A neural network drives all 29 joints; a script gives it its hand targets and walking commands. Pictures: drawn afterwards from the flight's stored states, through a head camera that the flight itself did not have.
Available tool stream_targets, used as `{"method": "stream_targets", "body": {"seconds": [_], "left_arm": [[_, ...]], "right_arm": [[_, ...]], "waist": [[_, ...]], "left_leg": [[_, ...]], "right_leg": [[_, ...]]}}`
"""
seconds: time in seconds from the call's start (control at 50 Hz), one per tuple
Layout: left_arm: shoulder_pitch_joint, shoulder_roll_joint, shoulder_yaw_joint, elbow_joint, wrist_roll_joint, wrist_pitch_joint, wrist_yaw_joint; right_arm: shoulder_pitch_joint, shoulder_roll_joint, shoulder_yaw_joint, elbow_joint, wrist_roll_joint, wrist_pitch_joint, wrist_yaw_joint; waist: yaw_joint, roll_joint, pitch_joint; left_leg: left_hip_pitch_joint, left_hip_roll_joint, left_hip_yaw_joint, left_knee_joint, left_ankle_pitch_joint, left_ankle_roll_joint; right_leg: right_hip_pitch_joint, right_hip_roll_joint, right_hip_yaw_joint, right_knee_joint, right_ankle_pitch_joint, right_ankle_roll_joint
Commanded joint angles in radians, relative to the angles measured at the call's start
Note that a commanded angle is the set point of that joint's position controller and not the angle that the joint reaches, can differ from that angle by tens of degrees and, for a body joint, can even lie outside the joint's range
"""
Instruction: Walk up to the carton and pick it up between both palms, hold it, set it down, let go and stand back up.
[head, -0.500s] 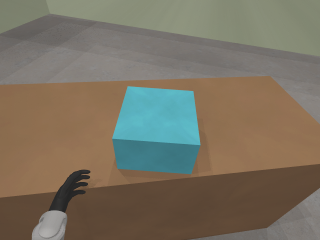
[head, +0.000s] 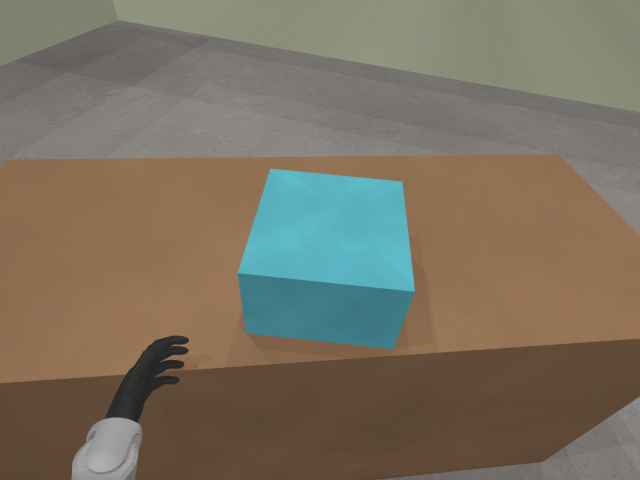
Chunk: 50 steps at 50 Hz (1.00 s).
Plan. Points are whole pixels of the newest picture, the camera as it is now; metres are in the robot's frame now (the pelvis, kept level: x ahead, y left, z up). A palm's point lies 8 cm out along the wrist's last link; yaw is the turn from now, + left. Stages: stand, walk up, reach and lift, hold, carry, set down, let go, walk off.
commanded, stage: stand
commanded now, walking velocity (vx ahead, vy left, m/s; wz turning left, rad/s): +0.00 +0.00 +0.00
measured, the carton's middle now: (328, 253) +0.47 -0.03 +0.01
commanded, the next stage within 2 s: none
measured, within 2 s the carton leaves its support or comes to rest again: neither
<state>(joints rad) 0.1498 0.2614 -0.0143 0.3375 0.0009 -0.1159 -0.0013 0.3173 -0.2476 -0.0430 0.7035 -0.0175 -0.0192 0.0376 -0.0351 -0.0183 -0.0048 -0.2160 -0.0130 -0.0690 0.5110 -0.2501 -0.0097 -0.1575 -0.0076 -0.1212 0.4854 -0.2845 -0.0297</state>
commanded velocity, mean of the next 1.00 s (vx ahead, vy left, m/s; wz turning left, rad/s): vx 0.00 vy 0.00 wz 0.00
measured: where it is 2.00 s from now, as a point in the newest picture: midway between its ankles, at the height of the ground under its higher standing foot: outside the picture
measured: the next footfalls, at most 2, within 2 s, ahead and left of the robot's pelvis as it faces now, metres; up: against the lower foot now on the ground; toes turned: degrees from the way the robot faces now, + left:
none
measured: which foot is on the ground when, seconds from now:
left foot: down 0.00-1.00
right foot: down 0.00-1.00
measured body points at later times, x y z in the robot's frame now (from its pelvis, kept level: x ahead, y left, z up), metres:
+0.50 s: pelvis -0.01 +0.00 +0.00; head -0.02 +0.00 +0.45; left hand +0.18 +0.25 -0.05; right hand +0.09 -0.26 -0.10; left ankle +0.02 +0.13 -0.74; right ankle -0.01 -0.10 -0.74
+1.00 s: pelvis -0.02 +0.01 +0.00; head -0.01 +0.03 +0.45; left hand +0.02 +0.28 -0.14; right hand +0.10 -0.23 -0.11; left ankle +0.02 +0.13 -0.74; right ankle -0.01 -0.10 -0.74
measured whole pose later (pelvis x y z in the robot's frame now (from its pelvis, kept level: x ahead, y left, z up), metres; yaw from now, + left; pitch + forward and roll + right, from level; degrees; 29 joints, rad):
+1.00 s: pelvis -0.02 +0.01 +0.00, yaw +3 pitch -2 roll -1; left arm 0.37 0.29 -0.02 0.77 0.01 0.00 0.00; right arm 0.29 -0.23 0.00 0.71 -0.01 0.00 0.00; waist 0.02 -0.02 0.03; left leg -0.28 -0.04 -0.11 0.54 -0.23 0.01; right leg -0.19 -0.03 -0.16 0.49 -0.27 -0.01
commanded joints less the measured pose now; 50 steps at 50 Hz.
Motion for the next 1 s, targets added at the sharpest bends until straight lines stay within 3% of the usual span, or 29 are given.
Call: {"method": "stream_targets", "body": {"seconds": [0.0,0.02,0.04,0.06,0.12,0.14,0.16,0.18,0.24,0.26,0.3,0.34,0.36,0.38,0.44,0.58,0.66,0.98], "left_arm": [[0.124,0.152,0.078,0.073,0.014,0.082,0.019],[0.135,0.15,0.079,0.075,0.009,0.083,0.018],[0.133,0.161,0.076,0.077,0.012,0.082,0.018],[0.129,0.165,0.079,0.087,0.012,0.084,0.017],[0.113,0.16,0.078,0.09,0.016,0.083,0.013],[0.115,0.161,0.079,0.089,0.01,0.084,0.013],[0.108,0.155,0.076,0.085,0.01,0.085,0.013],[0.118,0.16,0.078,0.086,0.01,0.087,0.014],[0.112,0.169,0.085,0.096,0.016,0.087,0.017],[0.11,0.163,0.081,0.09,0.012,0.088,0.015],[0.094,0.157,0.082,0.105,0.007,0.088,0.014],[0.098,0.161,0.078,0.102,0.008,0.093,0.014],[0.119,0.16,0.081,0.103,0.012,0.093,0.015],[0.075,0.147,0.066,0.095,0.012,0.087,0.02],[0.053,0.158,0.068,0.1,0.009,0.09,0.021],[0.066,0.166,0.062,0.195,0.007,0.084,0.01],[0.115,0.167,0.055,0.252,0.009,0.085,0.007],[0.242,0.16,0.032,0.361,0.007,0.094,0.006]], "right_arm": [[-0.01,-0.155,-0.042,-0.112,0.003,-0.022,-0.009],[-0.035,-0.154,-0.042,-0.111,0.0,-0.021,-0.007],[-0.034,-0.153,-0.043,-0.116,0.003,-0.02,-0.007],[-0.018,-0.145,-0.042,-0.108,0.005,-0.022,-0.009],[-0.015,-0.15,-0.043,-0.109,0.007,-0.021,-0.008],[-0.025,-0.15,-0.045,-0.109,0.006,-0.02,-0.007],[-0.028,-0.158,-0.046,-0.121,0.004,-0.019,-0.008],[-0.026,-0.157,-0.044,-0.123,0.002,-0.019,-0.009],[-0.025,-0.15,-0.044,-0.126,0.006,-0.02,-0.007],[-0.041,-0.155,-0.048,-0.135,0.0,-0.018,-0.008],[-0.023,-0.163,-0.047,-0.136,0.006,-0.021,-0.01],[-0.031,-0.153,-0.045,-0.129,0.004,-0.02,-0.011],[-0.028,-0.159,-0.047,-0.133,-0.001,-0.02,-0.011],[-0.043,-0.132,-0.031,-0.116,0.009,-0.015,-0.008],[-0.019,-0.126,-0.025,-0.114,0.01,-0.019,-0.006],[-0.038,-0.141,-0.02,-0.114,0.001,-0.023,-0.022],[-0.029,-0.136,-0.013,-0.105,0.004,-0.017,-0.028],[-0.019,-0.145,0.0,-0.068,0.013,-0.008,-0.045]], "waist": [[0.043,-0.064,0.055],[0.059,-0.059,0.059],[0.049,-0.029,0.07],[0.043,-0.039,0.053],[0.045,-0.002,0.008],[0.048,-0.053,0.035],[0.044,-0.024,0.059],[0.049,-0.056,0.066],[0.047,-0.012,0.035],[0.058,-0.029,0.041],[0.04,-0.053,0.066],[0.051,-0.024,0.088],[0.057,-0.046,0.083],[0.034,-0.046,0.09],[0.025,-0.056,0.059],[0.028,0.038,-0.035],[0.032,0.063,-0.023],[0.049,0.038,0.042]], "left_leg": [[-0.095,0.087,-0.126,-0.06,0.165,0.042],[-0.083,0.087,-0.127,-0.051,0.172,0.041],[-0.083,0.084,-0.119,-0.043,0.179,0.038],[-0.093,0.086,-0.119,-0.047,0.165,0.035],[-0.095,0.076,-0.117,-0.048,0.161,0.033],[-0.084,0.079,-0.122,-0.056,0.15,0.031],[-0.088,0.083,-0.127,-0.048,0.162,0.034],[-0.086,0.086,-0.136,-0.054,0.185,0.034],[-0.1,0.079,-0.133,-0.052,0.169,0.039],[-0.087,0.081,-0.134,-0.049,0.174,0.042],[-0.104,0.086,-0.143,-0.068,0.139,0.041],[-0.126,0.08,-0.145,-0.079,0.102,0.033],[-0.1,0.083,-0.148,-0.07,0.123,0.036],[-0.118,0.077,-0.116,-0.055,0.131,0.033],[-0.103,0.07,-0.113,-0.054,0.095,0.029],[-0.048,0.077,-0.116,-0.037,0.133,0.042],[-0.053,0.078,-0.125,-0.038,0.127,0.048],[-0.123,0.067,-0.16,-0.08,0.053,0.052]], "right_leg": [[0.046,-0.141,0.13,-0.102,0.112,0.004],[0.02,-0.137,0.133,-0.105,0.125,0.007],[0.017,-0.144,0.138,-0.099,0.156,0.004],[0.04,-0.142,0.131,-0.095,0.151,0.004],[0.069,-0.146,0.122,-0.088,0.148,0.0],[0.039,-0.142,0.122,-0.095,0.12,0.003],[0.028,-0.144,0.125,-0.094,0.121,-0.003],[0.034,-0.146,0.124,-0.098,0.14,0.002],[0.06,-0.15,0.117,-0.09,0.116,-0.004],[0.042,-0.143,0.118,-0.094,0.12,-0.003],[0.046,-0.144,0.111,-0.105,0.057,0.001],[0.025,-0.149,0.114,-0.119,0.018,-0.001],[0.03,-0.147,0.118,-0.112,0.042,0.002],[-0.007,-0.149,0.127,-0.12,0.053,-0.012],[-0.012,-0.155,0.131,-0.132,-0.007,-0.02],[0.003,-0.145,0.129,-0.11,0.019,-0.02],[-0.011,-0.138,0.123,-0.107,0.008,-0.016],[-0.02,-0.133,0.107,-0.106,-0.032,-0.003]]}}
